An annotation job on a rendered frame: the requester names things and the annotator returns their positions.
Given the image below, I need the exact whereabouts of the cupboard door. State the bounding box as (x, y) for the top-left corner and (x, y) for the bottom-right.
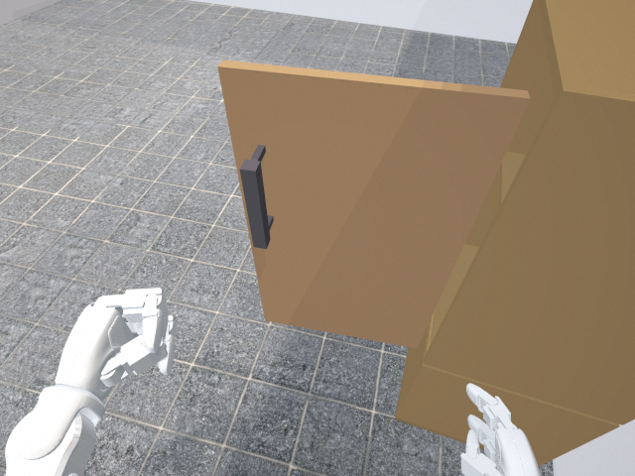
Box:
(217, 60), (531, 349)

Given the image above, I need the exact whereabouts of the left robot forearm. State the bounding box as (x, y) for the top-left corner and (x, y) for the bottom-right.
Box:
(5, 385), (105, 476)

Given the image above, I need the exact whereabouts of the left robot hand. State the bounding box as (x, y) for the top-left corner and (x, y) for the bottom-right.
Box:
(55, 288), (178, 401)

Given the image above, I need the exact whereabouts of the handle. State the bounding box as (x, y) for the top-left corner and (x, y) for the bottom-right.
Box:
(240, 145), (274, 249)

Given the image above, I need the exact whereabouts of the right robot hand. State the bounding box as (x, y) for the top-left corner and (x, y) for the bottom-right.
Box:
(460, 383), (541, 476)

